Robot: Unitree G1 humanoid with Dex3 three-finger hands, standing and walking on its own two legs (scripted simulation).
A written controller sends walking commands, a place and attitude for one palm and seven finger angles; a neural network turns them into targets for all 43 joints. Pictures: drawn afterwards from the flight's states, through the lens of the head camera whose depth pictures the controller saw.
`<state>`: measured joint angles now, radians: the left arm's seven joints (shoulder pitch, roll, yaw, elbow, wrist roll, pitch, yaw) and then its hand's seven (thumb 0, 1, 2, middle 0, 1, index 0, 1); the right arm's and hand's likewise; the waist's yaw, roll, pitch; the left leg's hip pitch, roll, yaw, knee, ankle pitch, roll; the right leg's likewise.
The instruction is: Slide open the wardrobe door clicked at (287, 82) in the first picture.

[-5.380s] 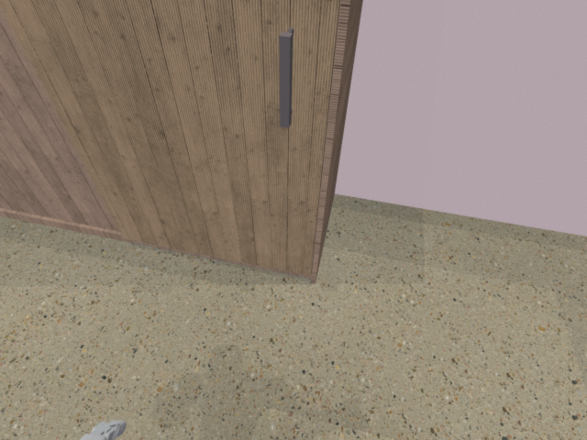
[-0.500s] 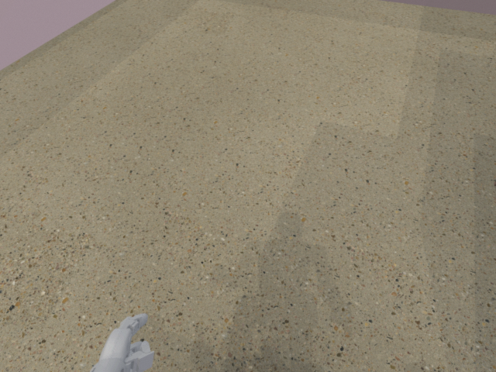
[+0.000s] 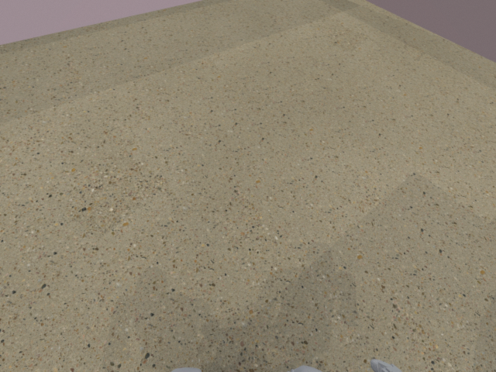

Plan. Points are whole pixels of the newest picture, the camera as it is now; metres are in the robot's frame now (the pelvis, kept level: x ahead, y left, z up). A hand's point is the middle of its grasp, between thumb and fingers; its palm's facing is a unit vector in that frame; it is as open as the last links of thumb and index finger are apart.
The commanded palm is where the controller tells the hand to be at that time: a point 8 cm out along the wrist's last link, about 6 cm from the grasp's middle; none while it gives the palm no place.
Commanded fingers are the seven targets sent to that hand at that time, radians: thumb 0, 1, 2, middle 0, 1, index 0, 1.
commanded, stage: walk to a spot facing it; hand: right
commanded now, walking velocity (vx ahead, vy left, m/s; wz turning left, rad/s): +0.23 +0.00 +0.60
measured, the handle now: out of the picture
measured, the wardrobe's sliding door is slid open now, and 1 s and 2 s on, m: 0.00 0.00 0.00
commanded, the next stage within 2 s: turn to face it in 0.80 s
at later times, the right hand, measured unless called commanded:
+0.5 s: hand out of the picture +0.08 -0.23 -0.17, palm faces -0.11 +0.98 -0.18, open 7.4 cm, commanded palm none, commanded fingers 0.00 -0.90 -0.90 0.20 0.30 0.20 0.30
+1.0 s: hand (284, 260) +0.37 -0.06 -0.16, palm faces -0.55 +0.80 -0.23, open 7.4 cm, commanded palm none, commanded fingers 0.00 -0.90 -0.90 0.20 0.30 0.20 0.30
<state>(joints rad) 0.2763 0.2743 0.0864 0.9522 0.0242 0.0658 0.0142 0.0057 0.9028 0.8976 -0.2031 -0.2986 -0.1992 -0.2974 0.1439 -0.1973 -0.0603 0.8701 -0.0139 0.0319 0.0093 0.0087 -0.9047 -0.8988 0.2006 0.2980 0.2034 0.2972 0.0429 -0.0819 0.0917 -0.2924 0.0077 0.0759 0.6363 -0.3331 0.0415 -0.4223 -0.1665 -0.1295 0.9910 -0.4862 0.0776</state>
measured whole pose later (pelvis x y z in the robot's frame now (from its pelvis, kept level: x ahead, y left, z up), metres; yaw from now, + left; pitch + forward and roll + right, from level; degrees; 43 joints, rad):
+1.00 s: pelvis +0.16 +0.02 -0.01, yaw +32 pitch -1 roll +0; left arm 0.41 0.17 0.05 1.05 0.01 0.01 0.02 0.00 0.90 0.90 -0.20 -0.30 -0.20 -0.30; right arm 0.08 -0.20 -0.06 0.91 -0.02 -0.01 0.01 0.01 -0.91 -0.90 0.20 0.30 0.20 0.30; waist 0.06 -0.02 0.12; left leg -0.41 0.01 0.14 0.68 -0.23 0.05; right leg -0.16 -0.16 -0.27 0.87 -0.53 0.04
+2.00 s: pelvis +0.17 +0.03 +0.01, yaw +0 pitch +2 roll +1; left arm 0.24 0.22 0.08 0.93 0.03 0.04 0.00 0.00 0.90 0.90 -0.21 -0.30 -0.20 -0.30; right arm 0.10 -0.20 -0.06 0.89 0.00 0.05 -0.02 0.01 -0.90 -0.90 0.20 0.30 0.20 0.30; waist 0.05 -0.03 0.05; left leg -0.35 0.02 -0.01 0.74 -0.40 -0.08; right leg -0.33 0.08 0.14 0.50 -0.19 -0.03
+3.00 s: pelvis +0.17 +0.01 +0.02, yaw -37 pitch +1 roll +2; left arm 0.26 0.19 0.05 0.92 0.03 0.02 0.00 0.00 0.90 0.90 -0.21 -0.30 -0.20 -0.30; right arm 0.09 -0.25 -0.06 0.86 -0.01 0.06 -0.02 0.01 -0.90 -0.90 0.20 0.30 0.20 0.30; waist 0.04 0.02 0.07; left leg -0.47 0.06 -0.02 0.99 -0.39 -0.12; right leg -0.22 0.09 0.13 0.46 -0.24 -0.07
